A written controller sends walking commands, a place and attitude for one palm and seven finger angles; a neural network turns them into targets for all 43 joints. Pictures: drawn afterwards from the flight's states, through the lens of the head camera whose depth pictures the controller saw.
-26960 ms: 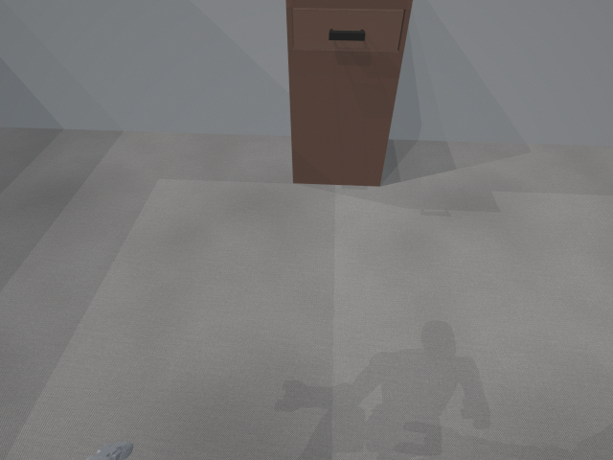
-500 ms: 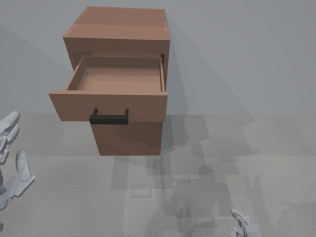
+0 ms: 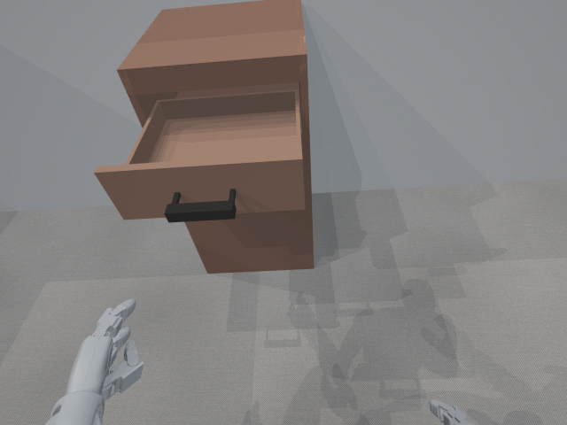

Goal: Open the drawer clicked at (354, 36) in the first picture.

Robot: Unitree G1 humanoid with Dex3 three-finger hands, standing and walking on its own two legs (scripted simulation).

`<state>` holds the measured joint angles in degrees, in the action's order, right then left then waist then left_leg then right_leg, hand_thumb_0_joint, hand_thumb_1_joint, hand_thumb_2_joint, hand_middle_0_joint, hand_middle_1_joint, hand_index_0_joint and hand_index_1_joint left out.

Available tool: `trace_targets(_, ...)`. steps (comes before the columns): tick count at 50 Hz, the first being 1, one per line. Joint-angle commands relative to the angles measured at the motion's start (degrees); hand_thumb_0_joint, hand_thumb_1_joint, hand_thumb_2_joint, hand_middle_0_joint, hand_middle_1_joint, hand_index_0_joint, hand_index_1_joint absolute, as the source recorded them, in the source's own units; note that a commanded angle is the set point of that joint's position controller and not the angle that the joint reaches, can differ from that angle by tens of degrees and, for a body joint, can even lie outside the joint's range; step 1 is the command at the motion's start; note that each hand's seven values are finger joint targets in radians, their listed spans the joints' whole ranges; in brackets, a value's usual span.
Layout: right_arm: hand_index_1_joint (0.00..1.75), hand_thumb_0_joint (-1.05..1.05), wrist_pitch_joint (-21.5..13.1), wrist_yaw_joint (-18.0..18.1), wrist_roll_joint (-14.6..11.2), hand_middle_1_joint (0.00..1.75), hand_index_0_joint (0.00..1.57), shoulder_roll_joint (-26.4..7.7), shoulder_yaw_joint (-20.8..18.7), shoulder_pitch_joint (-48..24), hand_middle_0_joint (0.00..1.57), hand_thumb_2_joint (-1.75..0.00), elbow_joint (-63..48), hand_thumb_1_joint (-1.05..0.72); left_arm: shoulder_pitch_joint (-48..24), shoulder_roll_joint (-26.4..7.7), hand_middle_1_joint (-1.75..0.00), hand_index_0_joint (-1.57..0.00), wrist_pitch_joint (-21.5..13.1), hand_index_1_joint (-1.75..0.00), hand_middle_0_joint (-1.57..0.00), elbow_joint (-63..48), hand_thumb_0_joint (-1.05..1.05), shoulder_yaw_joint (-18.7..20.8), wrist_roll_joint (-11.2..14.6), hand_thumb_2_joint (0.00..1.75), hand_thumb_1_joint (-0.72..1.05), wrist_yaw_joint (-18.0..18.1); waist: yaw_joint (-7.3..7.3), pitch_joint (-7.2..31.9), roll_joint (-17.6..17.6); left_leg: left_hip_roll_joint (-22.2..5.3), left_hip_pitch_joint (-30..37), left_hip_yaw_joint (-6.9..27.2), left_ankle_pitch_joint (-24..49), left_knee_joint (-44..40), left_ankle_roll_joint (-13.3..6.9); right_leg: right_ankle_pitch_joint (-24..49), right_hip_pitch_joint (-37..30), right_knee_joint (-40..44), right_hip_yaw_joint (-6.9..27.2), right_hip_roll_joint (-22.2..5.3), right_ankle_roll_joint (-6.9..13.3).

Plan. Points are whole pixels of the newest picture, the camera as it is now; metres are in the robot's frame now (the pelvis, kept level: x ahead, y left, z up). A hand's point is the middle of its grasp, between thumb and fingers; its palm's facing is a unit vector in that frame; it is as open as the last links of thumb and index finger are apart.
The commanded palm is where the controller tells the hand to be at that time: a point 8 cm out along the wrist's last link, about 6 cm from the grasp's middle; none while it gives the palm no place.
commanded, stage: let the arm hang, fingers relaxed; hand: left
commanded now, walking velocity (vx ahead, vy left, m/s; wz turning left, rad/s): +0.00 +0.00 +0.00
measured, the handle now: (202, 203) +0.52 +0.19 +0.00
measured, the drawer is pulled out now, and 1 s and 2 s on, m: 0.30 0.30 0.30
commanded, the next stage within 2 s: look to check the result in 0.96 s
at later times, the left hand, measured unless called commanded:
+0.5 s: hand out of the picture -0.02 +0.21 -0.15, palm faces +0.01 -0.97 -0.24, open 7.3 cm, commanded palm none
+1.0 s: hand out of the picture -0.02 +0.19 -0.16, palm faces -0.02 -0.99 -0.17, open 7.4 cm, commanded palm none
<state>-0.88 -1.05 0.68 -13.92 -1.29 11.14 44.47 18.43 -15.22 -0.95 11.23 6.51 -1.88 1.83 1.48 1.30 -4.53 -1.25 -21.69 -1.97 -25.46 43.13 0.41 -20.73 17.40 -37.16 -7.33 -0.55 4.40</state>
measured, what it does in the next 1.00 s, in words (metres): steps on the spot: left foot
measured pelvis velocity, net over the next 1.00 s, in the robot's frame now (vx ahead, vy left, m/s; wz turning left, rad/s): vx -0.02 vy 0.03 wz -0.06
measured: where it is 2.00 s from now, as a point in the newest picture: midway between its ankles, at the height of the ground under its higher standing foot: outside the picture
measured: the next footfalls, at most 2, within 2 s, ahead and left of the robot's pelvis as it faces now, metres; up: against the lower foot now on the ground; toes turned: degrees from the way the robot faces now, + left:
left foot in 0.08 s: +0.05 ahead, +0.14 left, +0.00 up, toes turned +0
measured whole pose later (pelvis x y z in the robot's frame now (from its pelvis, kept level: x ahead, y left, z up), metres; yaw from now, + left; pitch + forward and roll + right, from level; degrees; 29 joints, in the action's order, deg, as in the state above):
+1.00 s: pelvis -0.02 +0.03 +0.02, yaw -4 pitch -2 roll +0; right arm 0.7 2.2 0.9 -5.8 -0.5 19.0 64.7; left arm 15.7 -7.0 0.4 65.4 0.9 -0.4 1.6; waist 0.8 -3.6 -0.6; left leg -0.6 -11.4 -4.1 -10.7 24.4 -1.2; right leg -11.4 10.4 -24.1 -3.9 0.3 1.7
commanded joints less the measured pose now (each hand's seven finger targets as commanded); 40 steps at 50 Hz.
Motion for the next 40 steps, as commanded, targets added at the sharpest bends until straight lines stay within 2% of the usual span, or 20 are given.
trace_targets(1,0.30,0.00,1.05,1.16,0.69,0.30,0.20,-3.19,-1.58,-1.06,0.20,-0.90,-5.83,-0.90,3.48,-5.95,-0.30,-0.20,0.27,-0.30,-0.20,13.09,0.00,-0.76,-0.52,0.90,0.90,-0.31,-2.46,0.68,23.61,1.67,-3.71,0.47,-1.05,-4.46,-0.15,59.42,-16.05,7.44,12.64,-12.63,3.62)
trace_targets(2,0.30,0.00,1.27,1.28,0.66,0.30,0.20,-3.29,-1.61,-0.20,0.20,-0.90,-4.58,-0.90,1.67,-6.26,-0.30,-0.20,0.61,-0.30,-0.20,16.28,0.00,-1.04,-0.28,0.90,0.90,-0.17,-1.76,0.66,20.44,1.62,-0.44,0.57,3.20,-7.92,-0.30,55.62,-14.91,7.67,12.27,-11.98,2.80)
trace_targets(3,0.30,0.00,1.32,1.51,0.64,0.30,0.20,-3.23,-1.35,1.85,0.20,-0.90,-3.04,-0.90,0.23,-6.19,-0.30,-0.20,0.81,-0.30,-0.20,19.08,0.00,-1.43,0.23,0.90,0.90,-0.08,-0.85,1.32,15.79,0.62,4.56,1.69,12.11,-11.83,-0.78,48.96,-12.72,7.55,11.53,-10.96,1.33)
trace_targets(4,0.30,0.00,1.11,1.70,0.71,0.30,0.20,-3.85,-1.19,3.20,0.20,-0.90,-1.39,-0.90,-0.69,-5.72,-0.30,-0.20,1.00,-0.30,-0.20,21.53,0.00,-1.82,0.66,0.90,0.90,-0.12,-0.25,2.60,9.55,-1.91,10.53,3.89,26.30,-14.06,-1.54,39.09,-9.20,6.90,10.17,-8.97,-0.76)
trace_targets(5,0.30,0.00,0.93,1.98,0.94,0.30,0.20,-5.04,-0.97,2.66,0.20,-0.90,-0.24,-0.90,-0.58,-4.27,-0.30,-0.20,1.16,-0.30,-0.20,23.73,0.00,-2.41,0.93,0.90,0.90,-0.17,-0.78,4.10,1.68,-5.58,14.63,6.51,34.23,-13.93,-2.61,27.25,-6.40,7.49,8.91,-6.42,-2.34)
trace_targets(6,0.30,0.00,1.12,2.08,0.92,0.30,0.20,-5.12,-0.64,1.49,0.20,-0.90,0.92,-0.90,-1.18,-3.36,-0.30,-0.20,1.35,-0.30,-0.20,26.38,0.00,-2.96,0.84,0.90,0.90,-0.07,-1.13,3.44,-3.52,-6.75,12.85,7.37,31.79,-14.74,-3.63,16.44,-6.87,10.39,8.17,-4.56,-3.13)
trace_targets(7,0.30,0.00,1.43,2.04,0.65,0.30,0.20,-4.89,-0.36,0.24,0.20,-0.90,1.66,-0.90,-1.12,-3.78,-0.30,-0.20,1.69,-0.30,-0.20,28.80,0.00,-3.00,0.66,0.90,0.90,-0.09,-1.56,-0.01,-6.38,-6.52,9.81,7.28,23.94,-16.85,-3.54,8.45,-6.75,13.22,8.43,-3.75,-3.29)
trace_targets(8,0.30,0.00,1.62,2.30,0.50,0.30,0.20,-3.83,-0.07,-0.81,0.20,-0.90,2.72,-0.90,-1.40,-3.74,-0.30,-0.20,1.65,-0.30,-0.20,31.91,0.00,-2.98,1.04,0.90,0.90,-0.49,-1.57,-2.68,-8.15,-5.57,7.44,6.55,17.91,-18.57,-3.00,7.71,-6.81,15.46,8.94,-4.28,-2.75)
trace_targets(9,0.30,0.00,1.80,2.67,0.78,0.30,0.20,-2.46,-0.12,-0.57,0.20,-0.90,3.44,-0.90,-0.78,-2.36,-0.30,-0.20,1.42,-0.30,-0.20,33.89,0.00,-2.38,0.90,0.90,0.90,-0.56,-1.68,-4.16,-8.47,-4.66,6.45,5.60,15.05,-18.50,-2.35,8.74,-7.18,17.42,9.89,-4.60,-2.18)
trace_targets(11,0.30,0.00,1.95,2.91,0.70,0.30,0.20,-1.59,0.01,1.50,0.20,-0.90,5.25,-0.90,-1.10,-2.76,-0.30,-0.20,1.08,-0.30,-0.20,37.61,0.00,-2.85,1.11,0.90,0.90,-0.69,-1.14,-3.34,-7.85,-3.76,7.67,4.21,14.05,-18.13,-1.42,10.05,-7.90,19.35,11.17,-5.90,-1.31)
trace_targets(12,0.30,0.00,1.98,3.06,0.58,0.30,0.20,-1.74,-0.03,2.80,0.20,-0.90,6.02,-0.90,-1.22,-2.74,-0.30,-0.20,0.96,-0.30,-0.20,38.96,0.00,-2.99,1.03,0.90,0.90,-0.69,-0.99,-2.67,-4.30,-4.16,9.88,4.26,15.21,-17.91,-1.39,10.75,-7.59,19.92,10.65,-5.85,-1.35)
trace_targets(13,0.30,0.00,1.94,3.14,0.48,0.30,0.20,-1.80,-0.04,3.92,0.20,-0.90,7.11,-0.90,-1.32,-2.49,-0.30,-0.20,0.85,-0.30,-0.20,40.46,0.00,-3.32,1.15,0.90,0.90,-0.77,-0.77,-1.14,-3.24,-4.42,10.79,4.29,15.72,-18.32,-1.53,11.16,-8.40,20.42,10.48,-6.06,-1.32)
trace_targets(15,0.30,0.00,1.77,3.26,0.35,0.30,0.20,-2.09,-0.01,5.08,0.20,-0.90,8.74,-0.90,-1.74,-2.26,-0.30,-0.20,0.71,-0.30,-0.20,42.91,0.00,-3.65,1.29,0.90,0.90,-0.81,-0.71,-0.78,-0.29,-4.77,11.05,4.36,16.24,-19.37,-1.49,11.29,-9.36,20.85,10.10,-5.98,-1.33)
trace_targets(17,0.30,0.00,1.66,3.35,0.21,0.30,0.20,-2.09,0.00,5.31,0.20,-0.90,9.97,-0.90,-1.49,-1.73,-0.30,-0.20,0.69,-0.30,-0.20,45.08,0.00,-4.03,1.21,0.90,0.90,-0.68,-0.82,-2.76,3.12,-5.07,11.97,4.30,16.65,-20.52,-1.49,10.72,-7.75,21.25,9.53,-5.64,-1.40)
trace_targets(23,0.30,0.00,1.58,3.34,0.34,0.30,0.20,-1.03,0.44,7.72,0.20,-0.90,14.39,-0.90,-0.47,-0.82,-0.30,-0.20,0.79,-0.30,-0.20,49.78,0.00,-4.63,1.40,0.90,0.90,-0.30,-1.08,-6.13,6.89,-4.93,10.99,3.98,14.39,-23.18,-1.71,6.07,-6.53,22.29,9.28,-5.35,-1.76)
trace_targets(27,0.30,0.00,1.40,3.34,0.37,0.30,0.20,-0.12,0.51,8.85,0.20,-0.90,16.67,-0.90,0.27,-0.21,-0.30,-0.20,0.86,-0.30,-0.20,51.32,0.00,-4.56,1.37,0.90,0.90,0.00,-1.48,-7.57,6.86,-4.69,10.68,3.98,12.85,-24.41,-1.79,4.21,-5.68,21.84,9.32,-5.07,-1.80)
trace_targets(32,0.30,0.00,1.45,3.43,0.44,0.30,0.20,1.14,0.49,9.81,0.20,-0.90,18.13,-0.90,0.60,0.46,-0.30,-0.20,1.08,-0.30,-0.20,52.11,0.00,-4.45,1.29,0.90,0.90,0.19,-1.61,-8.84,4.69,-4.53,9.03,3.82,10.05,-25.10,-1.78,2.80,-4.71,21.17,9.44,-4.72,-1.87)
trace_targets(36,0.30,0.00,1.28,3.49,0.50,0.30,0.20,2.15,0.46,10.55,0.20,-0.90,18.75,-0.90,0.48,0.88,-0.30,-0.20,1.09,-0.30,-0.20,52.34,0.00,-4.38,1.36,0.90,0.90,0.17,-1.60,-8.33,3.70,-4.24,7.86,3.67,10.65,-24.96,-1.80,4.25,-5.45,20.19,9.42,-4.99,-1.77)
trace_targets(37,0.30,0.00,1.30,3.53,0.41,0.30,0.20,2.46,0.33,10.74,0.20,-0.90,18.73,-0.90,0.75,1.05,-0.30,-0.20,1.04,-0.30,-0.20,52.32,0.00,-4.29,1.27,0.90,0.90,0.30,-1.66,-8.24,4.98,-4.38,8.24,3.83,10.44,-24.86,-1.85,3.73,-5.17,20.22,9.50,-4.63,-1.83)
trace_targets(40,0.30,0.00,1.36,3.58,0.53,0.30,0.20,2.89,0.20,11.26,0.20,-0.90,19.02,-0.90,0.66,1.44,-0.30,-0.20,1.15,-0.30,-0.20,52.46,0.00,-4.34,1.34,0.90,0.90,0.25,-1.48,-8.45,2.61,-4.17,7.28,3.72,9.30,-24.87,-1.84,3.50,-4.87,19.92,9.61,-4.73,-1.75)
